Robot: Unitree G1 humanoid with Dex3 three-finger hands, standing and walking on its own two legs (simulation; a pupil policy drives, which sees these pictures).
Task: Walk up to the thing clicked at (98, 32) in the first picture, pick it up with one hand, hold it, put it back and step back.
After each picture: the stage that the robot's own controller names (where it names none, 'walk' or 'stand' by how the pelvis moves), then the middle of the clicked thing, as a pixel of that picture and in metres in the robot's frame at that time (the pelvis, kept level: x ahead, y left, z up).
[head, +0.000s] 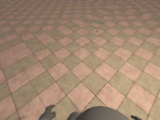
stand; (98, 30) +2.15 -0.19 -0.72
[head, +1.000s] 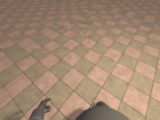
walk; (86, 32) +2.01 +0.01 -0.70
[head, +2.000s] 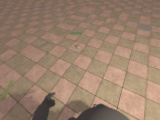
walk; (77, 46) +1.39 +0.20 -0.69
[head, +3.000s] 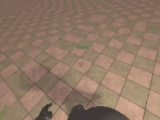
walk; (82, 65) +0.93 +0.22 -0.71
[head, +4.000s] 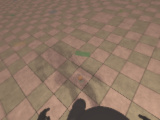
walk; (80, 79) +0.59 +0.23 -0.71
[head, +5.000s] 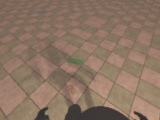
stand; (73, 92) +0.39 +0.21 -0.69
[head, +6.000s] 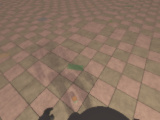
stand; (74, 99) +0.34 +0.21 -0.72
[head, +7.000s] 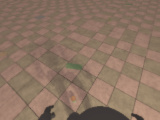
stand; (73, 99) +0.32 +0.21 -0.72
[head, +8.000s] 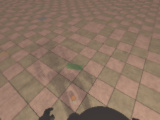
stand; (73, 99) +0.34 +0.22 -0.73
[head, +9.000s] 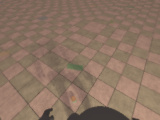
stand; (73, 99) +0.34 +0.21 -0.73
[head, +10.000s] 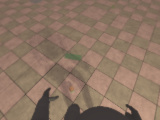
go down; (71, 89) +0.36 +0.21 -0.70
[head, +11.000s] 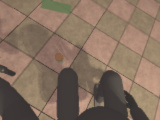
go down; (59, 58) +0.42 +0.25 -0.28
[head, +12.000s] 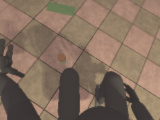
close in; (62, 59) +0.42 +0.25 -0.29
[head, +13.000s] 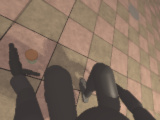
close in; (32, 57) +0.40 +0.29 -0.22
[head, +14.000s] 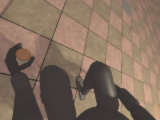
close; (24, 56) +0.39 +0.30 -0.22
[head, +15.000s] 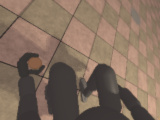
lift; (35, 64) +0.32 +0.28 -0.21
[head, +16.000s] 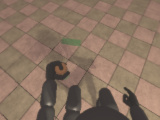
lift; (63, 71) +0.32 +0.19 +0.00
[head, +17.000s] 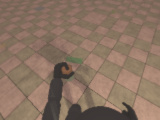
hold; (68, 73) +0.33 +0.17 +0.01
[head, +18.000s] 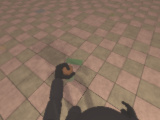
hold; (69, 73) +0.33 +0.17 +0.00
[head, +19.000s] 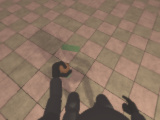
crouch; (65, 71) +0.35 +0.18 -0.06
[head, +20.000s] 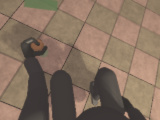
lower; (40, 49) +0.46 +0.29 -0.11
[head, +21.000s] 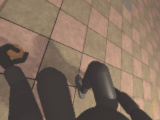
lower; (18, 55) +0.41 +0.31 -0.22
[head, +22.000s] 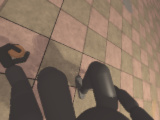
lower; (19, 54) +0.40 +0.31 -0.22
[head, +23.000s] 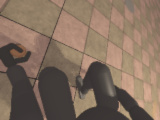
lower; (20, 54) +0.40 +0.31 -0.22
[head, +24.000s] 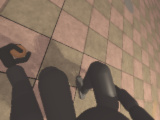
lower; (20, 54) +0.40 +0.31 -0.22
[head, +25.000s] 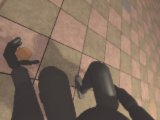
open; (24, 56) +0.39 +0.29 -0.23
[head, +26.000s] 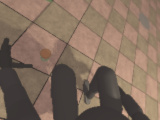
stand; (45, 55) +0.40 +0.27 -0.24
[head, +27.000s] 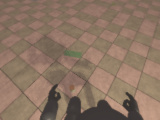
stand; (72, 88) +0.36 +0.20 -0.61
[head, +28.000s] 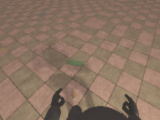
stand; (74, 96) +0.36 +0.20 -0.67
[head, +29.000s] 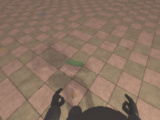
stand; (74, 96) +0.36 +0.20 -0.67
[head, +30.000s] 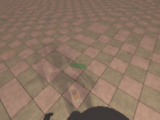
stand; (76, 97) +0.38 +0.20 -0.72
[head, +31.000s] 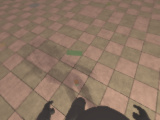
walk; (76, 82) +0.46 +0.20 -0.69
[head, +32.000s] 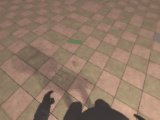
walk; (76, 65) +0.75 +0.20 -0.70
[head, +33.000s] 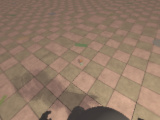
stand; (81, 62) +1.03 +0.24 -0.71
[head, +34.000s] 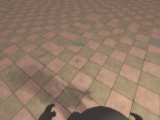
stand; (78, 62) +1.00 +0.23 -0.73
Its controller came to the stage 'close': yes
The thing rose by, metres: 0.70
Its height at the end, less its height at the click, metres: +0.00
